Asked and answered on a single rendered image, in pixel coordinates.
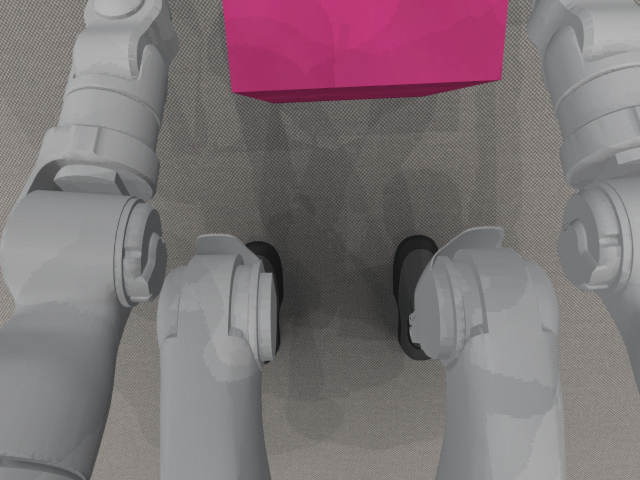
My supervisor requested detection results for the right robot shin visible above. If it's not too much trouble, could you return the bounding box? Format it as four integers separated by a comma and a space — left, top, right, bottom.
409, 226, 560, 357

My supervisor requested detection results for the left robot upper arm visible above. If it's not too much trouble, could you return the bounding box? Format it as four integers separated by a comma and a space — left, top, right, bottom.
0, 190, 168, 480

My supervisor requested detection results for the right robot upper arm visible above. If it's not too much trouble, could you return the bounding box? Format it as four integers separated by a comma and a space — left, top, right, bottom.
557, 176, 640, 394

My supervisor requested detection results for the robot left forearm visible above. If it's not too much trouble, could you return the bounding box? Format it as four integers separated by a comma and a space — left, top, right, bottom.
0, 0, 179, 294

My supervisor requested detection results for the left robot foot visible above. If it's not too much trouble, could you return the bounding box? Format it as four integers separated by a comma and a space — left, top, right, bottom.
245, 241, 283, 364

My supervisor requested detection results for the robot right forearm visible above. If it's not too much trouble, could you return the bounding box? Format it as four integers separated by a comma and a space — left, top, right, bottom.
526, 0, 640, 190

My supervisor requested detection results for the carton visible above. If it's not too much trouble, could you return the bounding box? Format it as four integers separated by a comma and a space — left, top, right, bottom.
222, 0, 508, 103

